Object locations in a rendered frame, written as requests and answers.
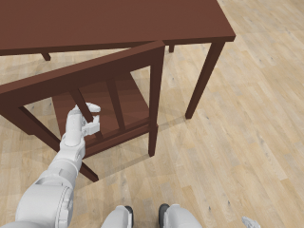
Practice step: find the left robot hand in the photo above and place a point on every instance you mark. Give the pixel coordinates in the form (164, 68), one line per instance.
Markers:
(76, 121)

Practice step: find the left robot upper arm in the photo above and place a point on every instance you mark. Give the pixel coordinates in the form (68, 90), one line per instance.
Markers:
(45, 206)

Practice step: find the right robot shin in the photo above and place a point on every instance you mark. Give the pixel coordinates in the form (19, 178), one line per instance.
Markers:
(172, 206)

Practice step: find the right robot hand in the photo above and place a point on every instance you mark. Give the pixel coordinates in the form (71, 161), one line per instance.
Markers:
(249, 223)

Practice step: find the chair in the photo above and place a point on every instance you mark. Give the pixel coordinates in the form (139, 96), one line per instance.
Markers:
(105, 81)

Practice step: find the table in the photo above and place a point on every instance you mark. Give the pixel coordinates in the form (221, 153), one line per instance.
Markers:
(52, 26)

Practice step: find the left robot thigh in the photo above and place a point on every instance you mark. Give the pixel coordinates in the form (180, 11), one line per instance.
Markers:
(119, 218)

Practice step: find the left robot forearm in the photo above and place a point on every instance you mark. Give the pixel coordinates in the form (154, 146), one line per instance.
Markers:
(66, 165)

